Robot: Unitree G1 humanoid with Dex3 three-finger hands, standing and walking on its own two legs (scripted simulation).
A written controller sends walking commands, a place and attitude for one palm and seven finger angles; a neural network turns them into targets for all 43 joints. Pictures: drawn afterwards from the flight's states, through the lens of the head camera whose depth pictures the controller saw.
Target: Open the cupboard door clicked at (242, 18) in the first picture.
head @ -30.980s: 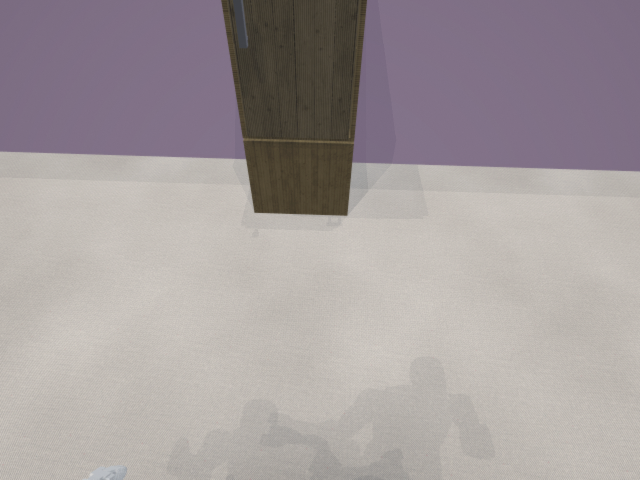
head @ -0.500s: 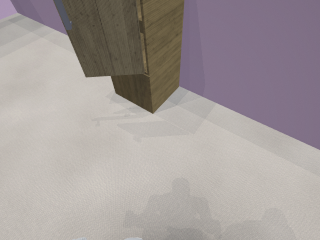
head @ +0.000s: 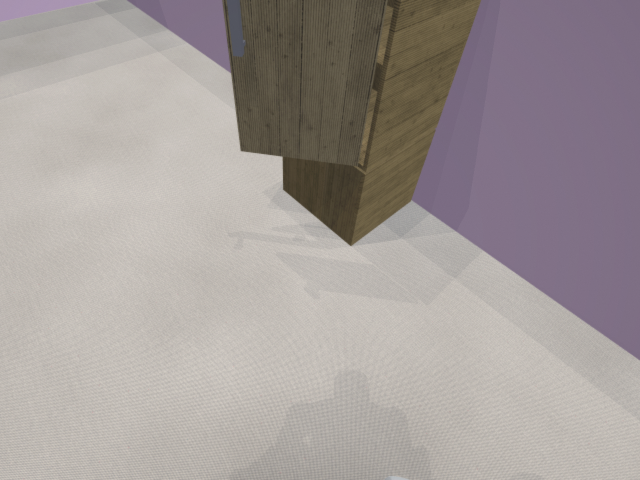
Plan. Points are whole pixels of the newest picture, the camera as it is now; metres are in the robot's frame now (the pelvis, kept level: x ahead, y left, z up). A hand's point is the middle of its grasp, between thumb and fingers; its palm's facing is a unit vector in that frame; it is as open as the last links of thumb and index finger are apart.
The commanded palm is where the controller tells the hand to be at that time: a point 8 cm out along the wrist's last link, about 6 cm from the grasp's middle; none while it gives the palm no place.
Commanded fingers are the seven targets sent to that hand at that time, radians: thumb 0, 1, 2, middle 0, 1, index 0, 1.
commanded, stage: take the last steps up to it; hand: left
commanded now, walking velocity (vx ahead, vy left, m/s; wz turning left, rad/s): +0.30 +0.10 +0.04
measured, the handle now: (238, 20) +1.04 +0.29 +0.07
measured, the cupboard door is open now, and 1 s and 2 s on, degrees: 40 40 40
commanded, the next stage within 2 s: come to a stop and stand still in 1.04 s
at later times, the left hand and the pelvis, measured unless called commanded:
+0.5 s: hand (240, 375) +0.29 +0.15 -0.16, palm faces +0.02 -0.98 -0.19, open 7.4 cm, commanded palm none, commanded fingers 0.00 0.90 0.90 -0.20 -0.30 -0.20 -0.30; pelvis +0.18 -0.02 +0.00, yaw +2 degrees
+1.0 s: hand (191, 351) +0.33 +0.24 -0.18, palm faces +0.10 -0.98 -0.17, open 7.4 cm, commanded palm none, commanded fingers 0.00 0.90 0.90 -0.20 -0.30 -0.20 -0.30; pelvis +0.37 +0.07 +0.00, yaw +0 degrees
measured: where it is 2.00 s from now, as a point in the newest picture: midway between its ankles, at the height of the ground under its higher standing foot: (294, 398)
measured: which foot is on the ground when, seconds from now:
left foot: down 0.00-0.38, up 0.40-0.84, down 0.86-1.00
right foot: up 0.00-0.36, down 0.38-0.86, up 0.88-1.00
